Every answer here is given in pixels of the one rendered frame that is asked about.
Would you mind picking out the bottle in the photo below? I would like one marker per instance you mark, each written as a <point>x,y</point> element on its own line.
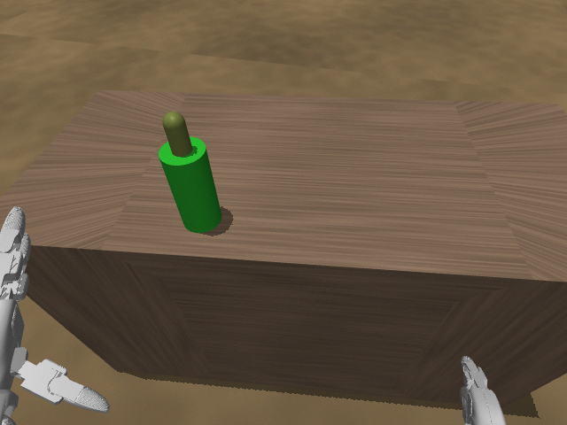
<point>186,165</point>

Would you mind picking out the left robot arm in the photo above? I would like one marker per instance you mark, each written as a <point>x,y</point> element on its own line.
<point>8,403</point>

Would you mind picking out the right robot hand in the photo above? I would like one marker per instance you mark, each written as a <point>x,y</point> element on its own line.
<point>480,406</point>

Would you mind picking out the left robot hand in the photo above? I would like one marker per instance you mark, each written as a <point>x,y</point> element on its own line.
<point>47,380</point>

